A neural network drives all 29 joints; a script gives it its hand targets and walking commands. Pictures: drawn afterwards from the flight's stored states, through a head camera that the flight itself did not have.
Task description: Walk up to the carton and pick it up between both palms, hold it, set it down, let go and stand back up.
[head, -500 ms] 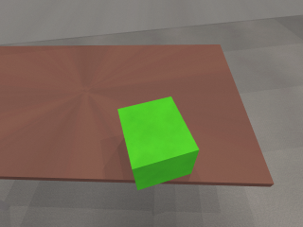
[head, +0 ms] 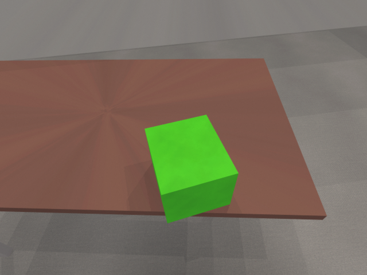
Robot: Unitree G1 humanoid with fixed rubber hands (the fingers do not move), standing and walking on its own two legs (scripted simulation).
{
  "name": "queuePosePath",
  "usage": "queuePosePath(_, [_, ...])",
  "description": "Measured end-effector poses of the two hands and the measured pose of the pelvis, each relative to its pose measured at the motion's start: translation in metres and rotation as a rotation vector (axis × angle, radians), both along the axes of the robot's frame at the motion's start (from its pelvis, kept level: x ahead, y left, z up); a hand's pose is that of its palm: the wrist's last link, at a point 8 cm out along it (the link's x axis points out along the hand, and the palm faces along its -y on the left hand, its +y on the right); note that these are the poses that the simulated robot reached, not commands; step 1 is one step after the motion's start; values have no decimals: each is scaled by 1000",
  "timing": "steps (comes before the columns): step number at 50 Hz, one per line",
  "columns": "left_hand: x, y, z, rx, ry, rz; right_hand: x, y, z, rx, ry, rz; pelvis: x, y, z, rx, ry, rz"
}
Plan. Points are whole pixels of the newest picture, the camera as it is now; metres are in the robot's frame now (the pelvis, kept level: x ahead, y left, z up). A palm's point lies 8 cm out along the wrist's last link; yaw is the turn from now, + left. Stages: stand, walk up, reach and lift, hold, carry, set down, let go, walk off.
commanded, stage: stand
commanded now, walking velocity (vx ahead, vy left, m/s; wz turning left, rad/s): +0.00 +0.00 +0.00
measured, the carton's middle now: (187, 166) +0.39 +0.02 -0.01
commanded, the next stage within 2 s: walk up in 0.18 s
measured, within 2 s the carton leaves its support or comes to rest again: neither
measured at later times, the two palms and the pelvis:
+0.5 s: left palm out of the picture +0.06 +0.28 -0.12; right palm out of the picture +0.06 -0.25 -0.13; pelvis +0.00 +0.00 +0.00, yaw +0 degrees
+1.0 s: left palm out of the picture +0.07 +0.32 -0.12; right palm out of the picture +0.07 -0.25 -0.12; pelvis +0.00 +0.02 +0.00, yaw -1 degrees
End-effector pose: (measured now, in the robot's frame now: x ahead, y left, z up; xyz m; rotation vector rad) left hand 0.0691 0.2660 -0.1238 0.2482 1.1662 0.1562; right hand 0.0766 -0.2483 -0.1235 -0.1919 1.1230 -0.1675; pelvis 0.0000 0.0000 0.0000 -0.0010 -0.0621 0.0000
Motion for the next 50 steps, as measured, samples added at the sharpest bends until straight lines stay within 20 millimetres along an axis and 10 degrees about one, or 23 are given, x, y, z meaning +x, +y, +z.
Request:
queuePosePath(21, [-11,2,-2,4,22,7,-9,0,-3,2,25,-7,-4,0,0,0,-6,0])
queuePosePath(50, [1,56,8,96,-4,-18,-10,-1,1,-52,51,-31,1,25,-2,-24,-2,-12])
